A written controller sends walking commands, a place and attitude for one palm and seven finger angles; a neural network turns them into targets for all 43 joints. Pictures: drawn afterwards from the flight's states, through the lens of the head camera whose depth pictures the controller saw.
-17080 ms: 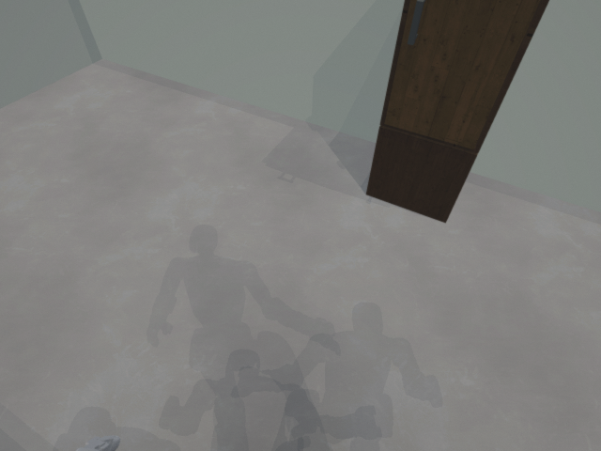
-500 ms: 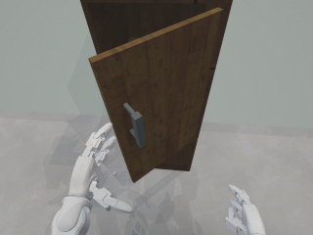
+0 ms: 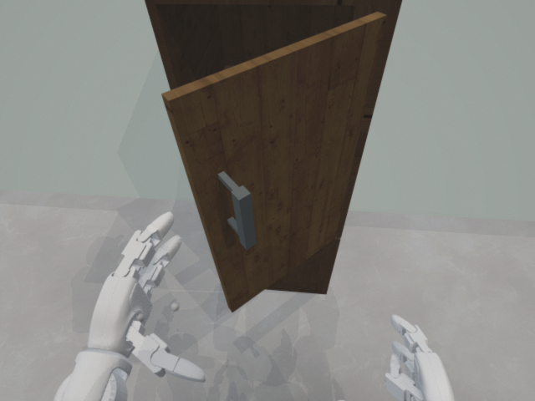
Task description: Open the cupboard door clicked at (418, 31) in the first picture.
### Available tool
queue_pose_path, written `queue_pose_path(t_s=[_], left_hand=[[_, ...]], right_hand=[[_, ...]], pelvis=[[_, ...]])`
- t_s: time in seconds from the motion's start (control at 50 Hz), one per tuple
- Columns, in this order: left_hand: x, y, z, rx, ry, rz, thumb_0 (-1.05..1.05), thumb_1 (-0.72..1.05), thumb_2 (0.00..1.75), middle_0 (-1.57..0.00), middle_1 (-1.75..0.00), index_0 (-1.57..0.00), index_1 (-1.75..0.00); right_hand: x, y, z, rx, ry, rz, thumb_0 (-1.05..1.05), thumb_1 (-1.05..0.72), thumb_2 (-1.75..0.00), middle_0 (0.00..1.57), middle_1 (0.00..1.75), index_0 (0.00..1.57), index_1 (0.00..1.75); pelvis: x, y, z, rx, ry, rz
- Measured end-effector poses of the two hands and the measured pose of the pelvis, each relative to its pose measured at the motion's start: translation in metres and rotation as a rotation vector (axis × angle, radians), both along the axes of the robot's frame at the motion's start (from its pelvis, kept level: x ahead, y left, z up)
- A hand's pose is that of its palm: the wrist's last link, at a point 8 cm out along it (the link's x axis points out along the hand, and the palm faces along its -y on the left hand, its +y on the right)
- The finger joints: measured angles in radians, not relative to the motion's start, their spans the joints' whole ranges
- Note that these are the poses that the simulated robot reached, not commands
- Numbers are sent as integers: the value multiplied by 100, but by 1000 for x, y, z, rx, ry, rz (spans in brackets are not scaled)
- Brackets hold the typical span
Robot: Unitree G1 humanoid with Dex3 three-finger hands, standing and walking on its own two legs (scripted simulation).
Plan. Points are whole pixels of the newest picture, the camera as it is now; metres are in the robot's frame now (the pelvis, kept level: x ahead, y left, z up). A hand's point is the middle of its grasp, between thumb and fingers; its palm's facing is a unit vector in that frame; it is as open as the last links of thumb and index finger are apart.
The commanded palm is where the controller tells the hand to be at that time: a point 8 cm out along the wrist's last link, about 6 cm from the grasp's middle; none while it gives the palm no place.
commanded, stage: draw the hand back to the body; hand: left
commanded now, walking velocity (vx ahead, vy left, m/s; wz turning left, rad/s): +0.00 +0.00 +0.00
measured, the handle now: (237, 211) +0.37 +0.08 +0.09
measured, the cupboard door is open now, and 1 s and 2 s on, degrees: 43 43 43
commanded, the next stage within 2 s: step back with the hand held close in 1.38 s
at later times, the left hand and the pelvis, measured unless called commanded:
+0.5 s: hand (95, 295) +0.20 +0.21 +0.15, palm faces +0.24 -0.92 -0.32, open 14.9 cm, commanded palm +0.16 +0.25 +0.16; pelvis +0.01 +0.01 +0.03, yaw +0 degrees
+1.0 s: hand (17, 255) +0.22 +0.27 +0.20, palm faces +0.43 -0.80 -0.42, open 9.1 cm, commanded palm +0.17 +0.31 +0.21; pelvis +0.02 +0.02 +0.04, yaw -2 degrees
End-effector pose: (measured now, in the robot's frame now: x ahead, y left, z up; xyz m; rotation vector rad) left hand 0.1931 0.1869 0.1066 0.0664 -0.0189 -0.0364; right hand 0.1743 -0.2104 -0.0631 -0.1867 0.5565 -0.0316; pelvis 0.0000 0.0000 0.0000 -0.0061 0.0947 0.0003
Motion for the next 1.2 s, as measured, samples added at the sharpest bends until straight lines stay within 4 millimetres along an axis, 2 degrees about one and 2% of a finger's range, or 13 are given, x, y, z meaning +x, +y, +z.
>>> queue_pose_path(t_s=[0.32, 0.38, 0.54, 0.8, 1.04, 1.2], left_hand=[[-14, 40, 30, 21, -13, 36, -2, -46, 32, -15, -30, -15, -30], [-16, 50, 40, 153, -16, 128, -2, -41, 34, -15, -30, -15, -30], [-24, 70, 58, 282, -36, 304, -1, -19, 44, -16, -30, -16, -30], [-18, 99, 88, 376, -110, 390, -1, 25, 63, -18, -30, -18, -30], [-18, 123, 113, 426, -183, 475, 0, 67, 80, -20, -30, -20, -30], [-19, 121, 110, 405, -172, 481, 1, 84, 88, -20, -30, -20, -30]], right_hand=[[10, 2, 19, -19, -58, 14, 2, -90, -90, 21, 30, 20, 30], [11, 3, 23, -38, -55, 7, 2, -90, -90, 21, 30, 20, 30], [8, 8, 27, -53, 11, -9, 2, -90, -90, 21, 30, 20, 30], [16, 15, 29, -49, 59, -8, 2, -90, -90, 21, 30, 20, 30], [23, 10, 33, -56, 71, -17, 2, -90, -90, 21, 30, 20, 30], [18, 4, 31, -60, 88, -23, 2, -90, -90, 21, 30, 20, 30]], pelvis=[[2, 3, 11, -11, -55, 7], [4, 4, 16, -13, -79, 1], [9, 9, 31, -13, -128, -8], [19, 16, 41, -13, -163, -24], [22, 15, 43, -15, -174, -31], [20, 14, 44, -14, -175, -31]])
